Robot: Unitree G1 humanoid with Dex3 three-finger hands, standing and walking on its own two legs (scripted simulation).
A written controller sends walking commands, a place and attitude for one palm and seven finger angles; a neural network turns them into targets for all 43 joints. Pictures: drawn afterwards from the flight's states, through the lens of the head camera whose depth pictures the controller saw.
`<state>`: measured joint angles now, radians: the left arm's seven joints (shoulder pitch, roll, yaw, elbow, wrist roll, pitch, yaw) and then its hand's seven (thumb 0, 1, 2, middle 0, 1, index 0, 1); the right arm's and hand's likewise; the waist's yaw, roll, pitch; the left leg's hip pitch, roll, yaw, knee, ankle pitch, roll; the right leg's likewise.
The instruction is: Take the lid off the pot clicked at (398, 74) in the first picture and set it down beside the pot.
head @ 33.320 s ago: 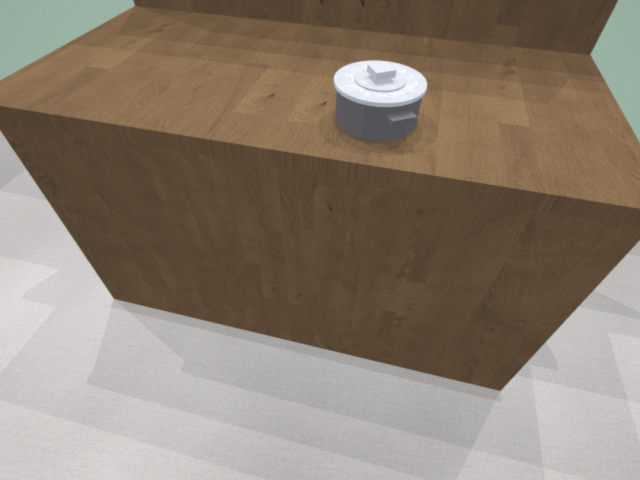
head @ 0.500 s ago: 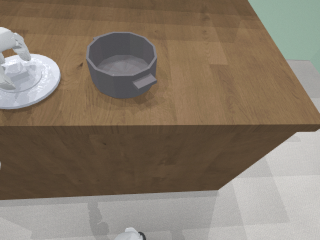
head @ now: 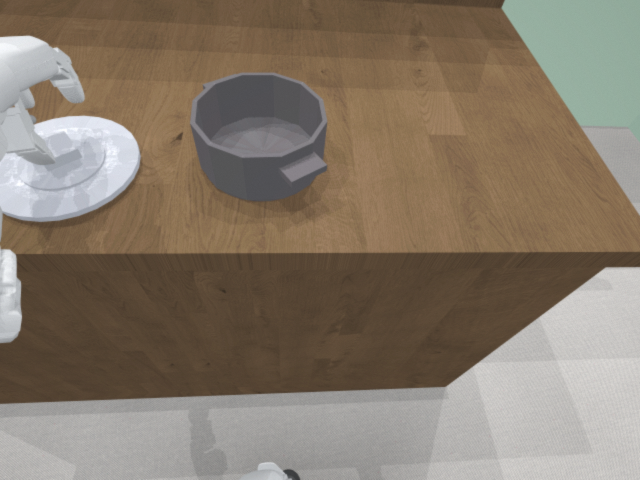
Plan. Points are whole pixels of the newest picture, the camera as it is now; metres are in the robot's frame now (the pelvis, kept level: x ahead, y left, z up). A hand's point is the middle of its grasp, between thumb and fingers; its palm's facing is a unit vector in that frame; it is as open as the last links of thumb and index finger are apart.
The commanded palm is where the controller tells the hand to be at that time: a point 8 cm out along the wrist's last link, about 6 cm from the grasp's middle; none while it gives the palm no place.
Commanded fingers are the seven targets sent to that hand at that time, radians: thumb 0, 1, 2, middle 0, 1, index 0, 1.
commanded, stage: raise the empty hand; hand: left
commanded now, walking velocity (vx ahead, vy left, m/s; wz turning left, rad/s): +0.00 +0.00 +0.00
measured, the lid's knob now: (56, 150) +0.50 +0.32 +0.11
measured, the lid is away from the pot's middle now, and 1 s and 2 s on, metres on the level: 0.25 0.25 0.25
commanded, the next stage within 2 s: draw the hand back to the body in 1.06 s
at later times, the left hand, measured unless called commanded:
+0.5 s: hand (4, 75) +0.48 +0.32 +0.22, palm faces -0.29 -0.11 -0.95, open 11.1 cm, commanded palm +0.50 +0.31 +0.29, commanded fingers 0.00 -0.12 0.86 -0.45 -0.66 -0.45 -0.66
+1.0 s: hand out of the picture +0.49 +0.32 +0.27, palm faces -0.23 -0.14 -0.96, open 11.1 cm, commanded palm +0.51 +0.31 +0.34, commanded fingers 0.00 -0.12 0.86 -0.45 -0.66 -0.45 -0.66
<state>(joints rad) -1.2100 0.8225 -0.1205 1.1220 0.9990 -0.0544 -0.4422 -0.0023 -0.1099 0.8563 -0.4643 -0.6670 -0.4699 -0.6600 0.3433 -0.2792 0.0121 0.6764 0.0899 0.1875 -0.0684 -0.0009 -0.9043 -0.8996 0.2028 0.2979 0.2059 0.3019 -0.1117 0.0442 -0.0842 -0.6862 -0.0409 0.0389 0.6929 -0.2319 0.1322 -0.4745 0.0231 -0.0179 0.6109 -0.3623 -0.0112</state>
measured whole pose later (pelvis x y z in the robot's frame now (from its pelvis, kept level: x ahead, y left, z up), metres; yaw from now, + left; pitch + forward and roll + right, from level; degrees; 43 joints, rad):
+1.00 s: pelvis +0.02 -0.02 +0.01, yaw +1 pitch +12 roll -3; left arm -1.46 0.91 -0.18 1.20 1.03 0.08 -0.54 0.00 -0.11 0.86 -0.47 -0.66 -0.47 -0.66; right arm 0.33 -0.29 0.03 0.71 0.10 0.16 -0.06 0.00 -0.90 -0.90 0.20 0.30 0.21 0.30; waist -0.13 0.03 -0.07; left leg -0.59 -0.05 0.02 0.59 -0.21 0.10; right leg -0.37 0.02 -0.02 0.50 -0.33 0.01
